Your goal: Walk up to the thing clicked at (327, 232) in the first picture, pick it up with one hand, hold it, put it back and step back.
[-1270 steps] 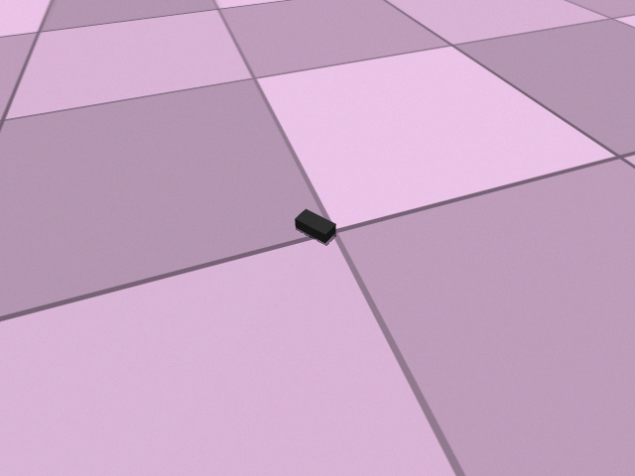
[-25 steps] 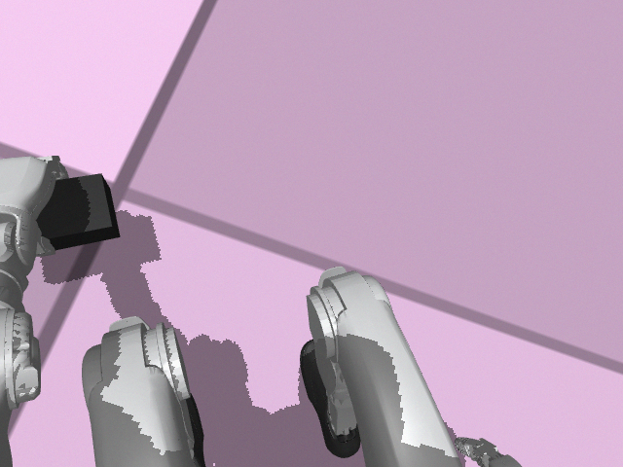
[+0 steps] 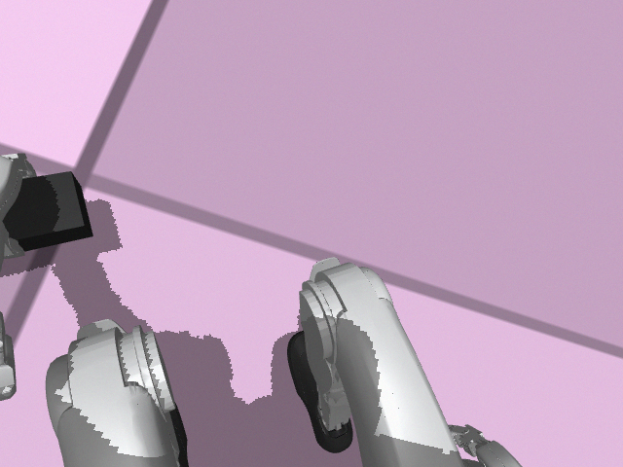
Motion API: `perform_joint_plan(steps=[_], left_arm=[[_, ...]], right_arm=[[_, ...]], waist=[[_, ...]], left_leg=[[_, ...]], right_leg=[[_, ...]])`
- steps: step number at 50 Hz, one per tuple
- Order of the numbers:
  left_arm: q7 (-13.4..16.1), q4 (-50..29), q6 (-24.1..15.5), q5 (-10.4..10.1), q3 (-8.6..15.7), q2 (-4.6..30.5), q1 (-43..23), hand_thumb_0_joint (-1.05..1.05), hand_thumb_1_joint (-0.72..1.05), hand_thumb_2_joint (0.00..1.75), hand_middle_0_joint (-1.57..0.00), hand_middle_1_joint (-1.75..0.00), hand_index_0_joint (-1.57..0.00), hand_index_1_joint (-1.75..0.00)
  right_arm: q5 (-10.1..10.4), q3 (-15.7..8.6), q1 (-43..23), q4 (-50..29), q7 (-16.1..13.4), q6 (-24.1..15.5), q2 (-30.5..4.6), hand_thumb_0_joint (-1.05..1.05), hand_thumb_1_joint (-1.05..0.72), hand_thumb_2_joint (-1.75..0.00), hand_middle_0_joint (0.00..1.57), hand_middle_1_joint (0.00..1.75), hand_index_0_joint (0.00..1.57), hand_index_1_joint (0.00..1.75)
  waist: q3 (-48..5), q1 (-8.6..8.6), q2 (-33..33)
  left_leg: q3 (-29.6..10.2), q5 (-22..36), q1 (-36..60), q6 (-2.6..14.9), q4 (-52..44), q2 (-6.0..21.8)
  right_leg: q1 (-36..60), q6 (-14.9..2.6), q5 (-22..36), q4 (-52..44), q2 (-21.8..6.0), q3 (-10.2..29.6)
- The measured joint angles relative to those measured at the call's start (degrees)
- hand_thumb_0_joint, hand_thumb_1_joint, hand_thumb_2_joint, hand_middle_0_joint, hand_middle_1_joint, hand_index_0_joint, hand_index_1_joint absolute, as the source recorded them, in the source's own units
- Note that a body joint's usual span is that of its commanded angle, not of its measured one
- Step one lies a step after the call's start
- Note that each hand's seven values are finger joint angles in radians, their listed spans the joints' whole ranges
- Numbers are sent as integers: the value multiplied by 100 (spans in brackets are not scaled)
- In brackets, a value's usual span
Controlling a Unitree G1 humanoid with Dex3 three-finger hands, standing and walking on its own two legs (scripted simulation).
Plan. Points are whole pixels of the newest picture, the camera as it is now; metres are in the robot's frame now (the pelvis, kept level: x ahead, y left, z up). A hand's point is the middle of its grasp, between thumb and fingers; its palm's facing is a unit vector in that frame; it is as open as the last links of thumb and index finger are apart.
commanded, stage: rest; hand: left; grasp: from above
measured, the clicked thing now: (11, 218) +0.47 +0.28 -0.24
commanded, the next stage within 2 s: open in 1.04 s
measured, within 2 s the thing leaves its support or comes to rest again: rests again in 0.60 s
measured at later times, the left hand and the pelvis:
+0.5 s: hand (12, 216) +0.48 +0.28 -0.24, palm faces -0.47 -0.08 -0.88, open 10.6 cm; pelvis +0.00 +0.00 -0.01, yaw -2 degrees
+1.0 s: hand (13, 218) +0.48 +0.28 -0.25, palm faces -0.45 -0.09 -0.89, open 10.6 cm; pelvis +0.00 +0.01 -0.02, yaw -5 degrees
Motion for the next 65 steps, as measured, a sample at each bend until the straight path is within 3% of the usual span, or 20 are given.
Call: perform_joint_plan(steps=[12, 20, 30, 36, 42, 46, 58, 65], left_arm=[[217, 151, 35, 55, 158, 194, -9, -2, -7, 52, -69, -50, -68, -50], [355, 408, 25, 40, 89, 401, -137, -2, -6, 51, -69, -50, -67, -50], [504, 575, -77, 198, 385, 758, -159, -2, -6, 51, -69, -50, -67, -50], [582, 645, -66, 182, 237, 849, -174, -2, -6, 51, -69, -49, -67, -50], [676, 748, -72, 193, 285, 927, -180, -2, -7, 52, -70, -49, -68, -49], [715, 860, -57, 123, 145, 952, -244, -2, -6, 52, -70, -49, -68, -49], [816, 1159, -87, 132, 46, 1103, -384, -2, -6, 51, -70, -48, -67, -49], [842, 1231, -88, 127, 24, 1161, -401, -1, -7, 56, -65, -56, -63, -57]], right_arm=[[-93, 171, -42, -29, 101, -118, -30, 0, -90, -89, 21, 30, 20, 30], [-153, 334, -76, -54, 183, -217, -82, 0, -90, -89, 21, 30, 20, 30], [-308, 509, -107, -241, 267, -387, -217, 0, -90, -89, 21, 30, 20, 30], [-369, 585, -121, -228, 303, -429, -283, 0, -90, -89, 21, 30, 20, 30], [-401, 656, -141, -239, 343, -508, -301, 0, -90, -90, 21, 30, 20, 30], [-400, 727, -161, -237, 373, -545, -287, 0, -90, -90, 21, 30, 20, 30], [-399, 901, -232, -345, 441, -690, -283, 0, -90, -90, 21, 30, 20, 30], [-410, 960, -204, -369, 474, -749, -321, 0, -90, -90, 21, 30, 20, 30]], waist=[[169, -124, -65], [301, -207, -144], [550, -347, -296], [594, -363, -357], [630, -392, -393], [613, -404, -414], [670, -485, -458], [712, -507, -487]], left_leg=[[-107, -74, -85, -4, 197, -4], [-204, -111, -108, -10, 309, 3], [-348, -95, -86, -22, 452, -14], [-402, -80, -105, -14, 498, -5], [-438, -90, -78, 4, 529, 9], [-446, -94, -72, 22, 529, 22], [-479, -85, -27, 60, 549, 30], [-498, -79, -3, 61, 555, 42]], right_leg=[[-51, 10, -37, 119, 27, -82], [-50, 27, -29, 157, 59, -158], [21, 24, 25, 201, 87, -273], [18, 39, 70, 197, 113, -315], [62, 50, 84, 183, 135, -345], [74, 69, 96, 162, 149, -352], [157, 89, 119, 127, 167, -383], [179, 86, 145, 113, 183, -398]])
